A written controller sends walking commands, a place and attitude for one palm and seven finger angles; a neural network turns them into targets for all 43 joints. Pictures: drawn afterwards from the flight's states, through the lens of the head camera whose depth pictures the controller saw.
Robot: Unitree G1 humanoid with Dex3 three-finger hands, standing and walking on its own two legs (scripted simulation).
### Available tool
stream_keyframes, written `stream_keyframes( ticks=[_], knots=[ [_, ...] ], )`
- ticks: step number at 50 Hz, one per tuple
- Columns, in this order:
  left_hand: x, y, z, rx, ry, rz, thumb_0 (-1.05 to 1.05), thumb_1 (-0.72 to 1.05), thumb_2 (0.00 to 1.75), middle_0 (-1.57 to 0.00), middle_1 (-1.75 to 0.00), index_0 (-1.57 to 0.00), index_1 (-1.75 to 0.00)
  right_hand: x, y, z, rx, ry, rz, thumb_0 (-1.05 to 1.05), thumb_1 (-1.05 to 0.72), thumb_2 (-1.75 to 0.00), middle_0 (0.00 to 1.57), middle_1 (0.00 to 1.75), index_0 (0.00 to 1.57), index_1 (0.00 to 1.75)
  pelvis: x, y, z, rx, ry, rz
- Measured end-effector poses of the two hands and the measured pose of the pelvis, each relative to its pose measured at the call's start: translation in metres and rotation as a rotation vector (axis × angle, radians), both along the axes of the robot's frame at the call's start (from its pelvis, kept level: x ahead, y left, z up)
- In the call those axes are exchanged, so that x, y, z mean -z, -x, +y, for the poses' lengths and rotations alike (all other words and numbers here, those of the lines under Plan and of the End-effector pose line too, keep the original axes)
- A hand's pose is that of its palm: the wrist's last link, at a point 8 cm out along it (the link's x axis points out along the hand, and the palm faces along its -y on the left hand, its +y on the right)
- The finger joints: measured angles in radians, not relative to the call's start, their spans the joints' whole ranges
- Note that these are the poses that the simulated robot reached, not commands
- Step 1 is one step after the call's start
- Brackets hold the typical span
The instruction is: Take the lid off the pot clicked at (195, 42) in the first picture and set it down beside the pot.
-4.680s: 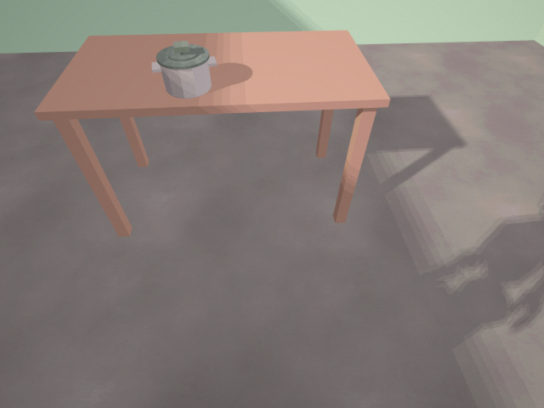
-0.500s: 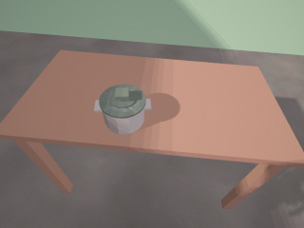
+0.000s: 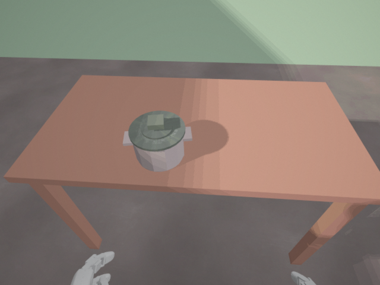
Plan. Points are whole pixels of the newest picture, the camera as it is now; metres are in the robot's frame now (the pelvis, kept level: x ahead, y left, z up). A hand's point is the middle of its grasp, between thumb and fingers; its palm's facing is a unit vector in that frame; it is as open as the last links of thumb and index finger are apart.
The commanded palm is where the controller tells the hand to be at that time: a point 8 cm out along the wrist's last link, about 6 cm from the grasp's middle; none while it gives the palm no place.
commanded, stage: lift the closed hand beside the body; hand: left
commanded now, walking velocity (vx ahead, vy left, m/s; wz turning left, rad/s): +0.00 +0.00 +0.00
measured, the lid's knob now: (155, 122) +0.53 +0.12 +0.05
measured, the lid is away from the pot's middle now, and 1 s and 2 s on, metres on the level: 0.00 0.00 0.00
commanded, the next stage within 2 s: raise the hand higher, near the body in 0.40 s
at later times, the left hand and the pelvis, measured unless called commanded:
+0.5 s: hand out of the picture +0.11 +0.21 -0.05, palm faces +0.24 -0.92 -0.32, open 3.1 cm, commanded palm +0.08 +0.25 -0.02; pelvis +0.00 -0.02 +0.00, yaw +1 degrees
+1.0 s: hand (75, 272) +0.15 +0.21 +0.03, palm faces +0.26 -0.89 -0.38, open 3.1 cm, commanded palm +0.10 +0.25 +0.07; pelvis +0.01 -0.02 +0.00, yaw +0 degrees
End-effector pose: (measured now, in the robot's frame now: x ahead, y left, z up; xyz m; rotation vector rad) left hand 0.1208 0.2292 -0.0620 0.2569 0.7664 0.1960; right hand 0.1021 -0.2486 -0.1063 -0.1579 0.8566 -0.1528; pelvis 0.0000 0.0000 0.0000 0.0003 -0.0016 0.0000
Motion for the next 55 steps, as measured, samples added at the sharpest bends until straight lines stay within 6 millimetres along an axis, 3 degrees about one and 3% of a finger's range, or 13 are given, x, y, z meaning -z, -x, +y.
stream_keyframes(
  ticks=[6, 12, 16, 21, 27, 33, 43, 55],
  knots=[
    [-0.019, 0.006, -0.011, 0.006, 0.063, -0.142, 0.01, 0.92, 0.9, -0.58, -0.73, -0.59, -0.73, -0.053, -0.074, -0.001, -0.053, 0.034, -0.275, 0.02, -0.91, -0.9, 0.2, 0.3, 0.2, 0.3, 0.001, 0.006, -0.008, 0.006, 0.001, -0.005],
    [-0.023, 0.03, 0.0, -0.075, 0.047, -0.153, 0.01, 0.91, 0.9, -0.83, -1.0, -0.84, -1.0, -0.076, -0.107, 0.01, -0.139, 0.066, -0.358, 0.01, -0.91, -0.9, 0.2, 0.3, 0.2, 0.3, 0.002, 0.01, -0.015, -0.015, 0.01, -0.004],
    [-0.025, 0.038, 0.007, -0.111, 0.019, -0.141, 0.01, 0.9, 0.9, -1.0, -1.19, -1.01, -1.19, -0.068, -0.107, 0.019, -0.167, 0.054, -0.324, 0.01, -0.9, -0.9, 0.2, 0.3, 0.2, 0.3, 0.002, 0.009, -0.018, -0.029, 0.012, -0.002],
    [-0.032, 0.039, 0.014, -0.126, -0.015, -0.129, 0.01, 0.9, 0.9, -1.16, -1.36, -1.17, -1.36, -0.045, -0.089, 0.026, -0.161, 0.024, -0.227, 0.01, -0.9, -0.9, 0.2, 0.3, 0.2, 0.3, 0.002, 0.006, -0.019, -0.028, 0.012, -0.004],
    [-0.042, 0.033, 0.022, -0.116, -0.065, -0.128, 0.01, 0.9, 0.9, -1.25, -1.46, -1.26, -1.46, -0.022, -0.06, 0.023, -0.117, 0.0, -0.117, 0.01, -0.9, -0.9, 0.21, 0.3, 0.2, 0.3, 0.001, 0.001, -0.018, -0.02, 0.008, -0.005],
    [-0.062, 0.023, 0.023, -0.081, -0.1, -0.179, 0.01, 0.9, 0.9, -1.28, -1.49, -1.28, -1.49, -0.015, -0.048, 0.013, -0.074, 0.008, -0.09, 0.02, -0.9, -0.9, 0.21, 0.3, 0.2, 0.3, 0.0, -0.004, -0.017, -0.011, 0.005, -0.008],
    [-0.096, 0.012, 0.022, -0.039, -0.136, -0.308, 0.01, 0.9, 0.9, -1.29, -1.5, -1.29, -1.5, -0.031, -0.073, 0.005, -0.06, 0.027, -0.179, 0.02, -0.9, -0.9, 0.2, 0.3, 0.2, 0.3, -0.002, -0.008, -0.015, -0.004, 0.004, -0.023],
    [-0.137, 0.001, 0.026, -0.031, -0.185, -0.471, 0.01, 0.9, 0.9, -1.29, -1.5, -1.3, -1.5, -0.046, -0.102, 0.026, -0.134, -0.003, -0.263, 0.01, -0.9, -0.9, 0.2, 0.3, 0.2, 0.3, -0.004, -0.01, -0.015, -0.01, 0.005, -0.043]
  ],
)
